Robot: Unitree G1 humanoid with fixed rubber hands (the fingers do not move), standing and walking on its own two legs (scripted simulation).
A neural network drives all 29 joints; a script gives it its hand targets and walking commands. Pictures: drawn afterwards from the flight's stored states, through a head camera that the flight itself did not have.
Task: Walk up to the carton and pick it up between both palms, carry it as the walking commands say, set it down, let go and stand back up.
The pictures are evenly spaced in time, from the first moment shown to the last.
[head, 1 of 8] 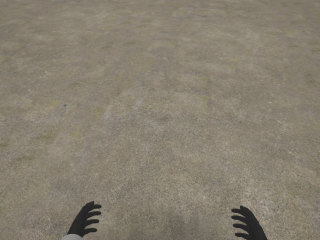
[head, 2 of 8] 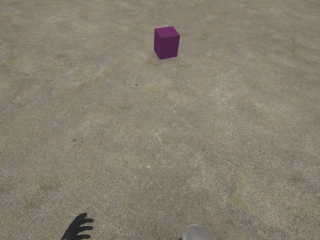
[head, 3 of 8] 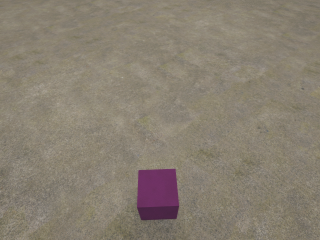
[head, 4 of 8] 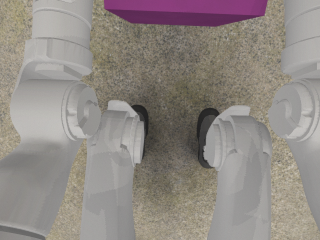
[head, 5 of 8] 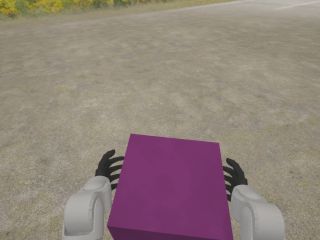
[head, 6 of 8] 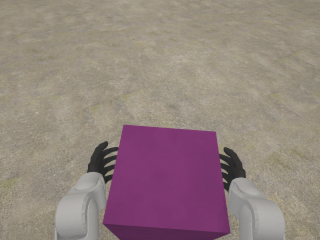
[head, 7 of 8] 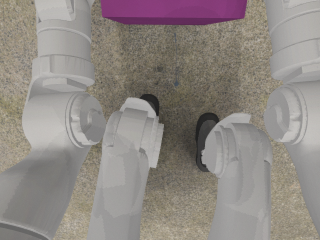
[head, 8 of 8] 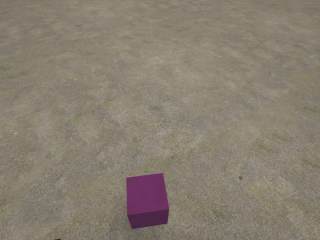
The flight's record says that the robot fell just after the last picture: no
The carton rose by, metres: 0.67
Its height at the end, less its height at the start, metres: +0.00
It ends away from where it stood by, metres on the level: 1.28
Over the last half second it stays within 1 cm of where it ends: yes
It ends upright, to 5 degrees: yes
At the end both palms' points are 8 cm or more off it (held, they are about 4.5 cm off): yes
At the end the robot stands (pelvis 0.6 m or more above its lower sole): yes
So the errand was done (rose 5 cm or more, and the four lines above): yes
